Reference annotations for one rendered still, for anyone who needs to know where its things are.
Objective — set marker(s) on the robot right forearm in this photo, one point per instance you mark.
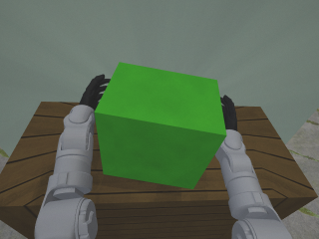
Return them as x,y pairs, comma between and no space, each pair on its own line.
246,198

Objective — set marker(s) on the left robot hand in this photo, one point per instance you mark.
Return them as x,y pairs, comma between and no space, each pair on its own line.
92,93

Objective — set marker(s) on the pedestal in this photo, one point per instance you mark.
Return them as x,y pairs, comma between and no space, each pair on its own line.
135,209

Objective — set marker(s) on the left robot upper arm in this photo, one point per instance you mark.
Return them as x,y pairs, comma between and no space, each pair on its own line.
74,218

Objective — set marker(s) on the right robot upper arm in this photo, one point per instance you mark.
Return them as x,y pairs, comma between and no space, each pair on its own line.
252,228

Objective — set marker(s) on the carton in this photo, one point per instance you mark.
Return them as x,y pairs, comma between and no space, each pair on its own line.
159,126

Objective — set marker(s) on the robot left forearm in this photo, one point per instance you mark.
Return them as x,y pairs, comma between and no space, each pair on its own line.
72,171

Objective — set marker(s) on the right robot hand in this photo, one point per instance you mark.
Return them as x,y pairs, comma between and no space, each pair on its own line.
229,113

